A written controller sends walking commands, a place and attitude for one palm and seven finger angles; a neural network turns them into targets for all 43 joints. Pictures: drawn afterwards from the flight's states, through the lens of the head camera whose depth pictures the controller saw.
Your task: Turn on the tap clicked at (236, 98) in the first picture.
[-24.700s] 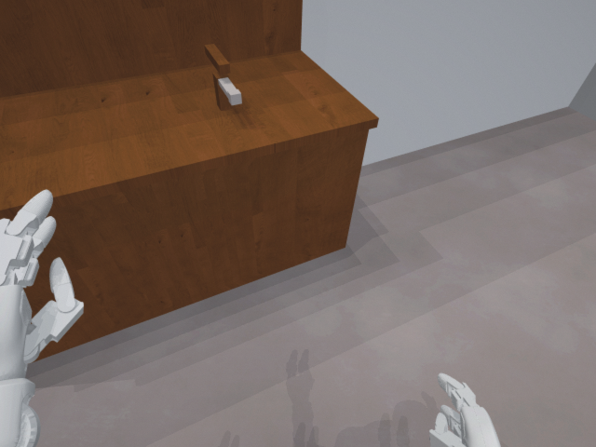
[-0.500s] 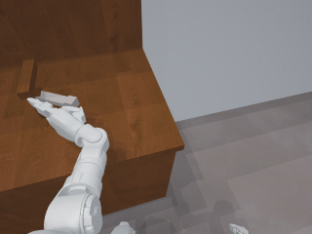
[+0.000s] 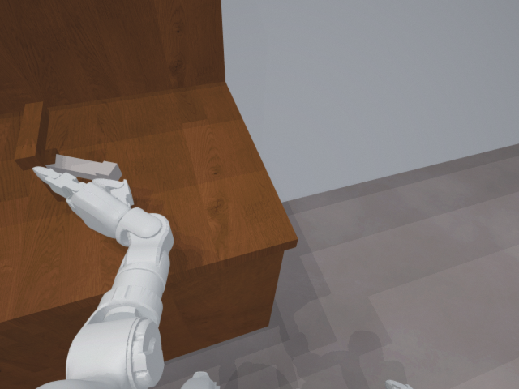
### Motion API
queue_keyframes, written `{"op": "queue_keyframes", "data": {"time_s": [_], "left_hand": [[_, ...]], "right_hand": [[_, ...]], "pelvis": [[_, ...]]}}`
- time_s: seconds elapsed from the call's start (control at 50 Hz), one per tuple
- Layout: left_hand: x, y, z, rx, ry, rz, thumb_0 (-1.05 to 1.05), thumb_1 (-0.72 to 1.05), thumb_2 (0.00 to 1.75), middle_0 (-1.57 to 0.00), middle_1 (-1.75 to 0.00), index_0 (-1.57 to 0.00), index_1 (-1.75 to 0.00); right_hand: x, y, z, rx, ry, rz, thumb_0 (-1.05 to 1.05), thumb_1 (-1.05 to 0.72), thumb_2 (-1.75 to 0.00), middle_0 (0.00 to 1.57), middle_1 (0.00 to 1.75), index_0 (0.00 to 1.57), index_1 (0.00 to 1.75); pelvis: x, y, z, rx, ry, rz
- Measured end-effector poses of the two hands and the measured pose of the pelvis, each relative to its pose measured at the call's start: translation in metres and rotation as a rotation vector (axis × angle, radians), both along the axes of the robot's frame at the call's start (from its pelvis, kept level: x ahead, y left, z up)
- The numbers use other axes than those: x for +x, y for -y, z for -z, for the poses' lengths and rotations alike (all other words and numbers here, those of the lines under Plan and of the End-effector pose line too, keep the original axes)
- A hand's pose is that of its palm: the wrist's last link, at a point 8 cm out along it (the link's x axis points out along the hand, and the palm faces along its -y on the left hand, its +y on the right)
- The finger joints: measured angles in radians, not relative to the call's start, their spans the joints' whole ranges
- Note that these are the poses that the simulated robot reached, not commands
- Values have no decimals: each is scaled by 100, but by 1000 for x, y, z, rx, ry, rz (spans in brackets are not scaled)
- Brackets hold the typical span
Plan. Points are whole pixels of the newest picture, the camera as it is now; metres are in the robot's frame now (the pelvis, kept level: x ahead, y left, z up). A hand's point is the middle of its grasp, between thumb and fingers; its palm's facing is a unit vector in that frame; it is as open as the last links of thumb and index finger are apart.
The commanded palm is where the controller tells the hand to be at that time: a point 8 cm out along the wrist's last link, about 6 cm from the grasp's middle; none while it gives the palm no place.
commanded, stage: push the lever round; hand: left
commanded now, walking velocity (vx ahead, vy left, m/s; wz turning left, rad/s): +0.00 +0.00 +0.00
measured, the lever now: (109, 173) +0.45 +0.25 +0.07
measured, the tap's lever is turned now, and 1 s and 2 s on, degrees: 59 60 61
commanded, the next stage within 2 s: none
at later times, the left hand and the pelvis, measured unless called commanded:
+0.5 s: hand (125, 185) +0.42 +0.22 +0.07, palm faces +0.87 -0.49 -0.05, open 8.5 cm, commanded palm +0.42 +0.22 +0.07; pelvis +0.01 -0.01 +0.00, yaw +0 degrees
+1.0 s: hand (125, 185) +0.43 +0.22 +0.07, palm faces +0.87 -0.49 -0.05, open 8.5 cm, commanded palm +0.42 +0.23 +0.07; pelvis +0.01 -0.02 +0.00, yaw +1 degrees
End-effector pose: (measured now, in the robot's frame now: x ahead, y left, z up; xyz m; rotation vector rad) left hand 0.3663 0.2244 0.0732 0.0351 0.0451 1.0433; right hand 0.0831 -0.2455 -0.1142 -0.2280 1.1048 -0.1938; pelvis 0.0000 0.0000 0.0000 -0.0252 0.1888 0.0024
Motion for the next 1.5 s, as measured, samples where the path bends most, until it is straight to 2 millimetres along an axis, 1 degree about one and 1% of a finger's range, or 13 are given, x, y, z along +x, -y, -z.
{"op": "queue_keyframes", "data": {"time_s": [0.18,0.52,0.7,0.92,1.14,1.34,1.5], "left_hand": [[0,0,0,3,-3,-3,2,91,91,-16,-15,0,0],[1,1,0,1,-2,-13,2,91,91,-16,-15,0,0],[2,1,1,5,-3,-16,2,91,91,-16,-15,0,0],[2,1,0,2,-4,-15,2,91,91,-16,-15,0,0],[1,1,0,-1,-6,-11,2,90,91,-16,-15,0,0],[1,1,0,2,-6,-13,2,90,91,-16,-15,0,0],[2,1,1,3,-4,-19,2,91,91,-16,-15,0,0]], "right_hand": [[0,3,1,-1,-6,0,1,-91,-90,20,30,20,29],[18,7,0,4,9,-21,1,-91,-90,20,30,20,29],[22,10,1,5,10,-27,1,-91,-90,20,30,20,29],[17,16,2,1,3,-17,1,-91,-90,20,30,20,29],[7,21,3,-4,3,-6,1,-91,-90,20,30,20,29],[-3,20,6,2,-10,-5,1,-91,-90,20,30,20,29],[-4,18,7,5,-16,-6,1,-91,-90,20,30,20,29]], "pelvis": [[1,2,-1,3,-1,-1],[8,9,-1,8,-6,-6],[8,13,0,11,-8,-9],[8,17,0,14,-10,-9],[3,18,2,13,-12,-7],[-1,18,4,10,-16,-6],[0,18,4,11,-19,-5]]}}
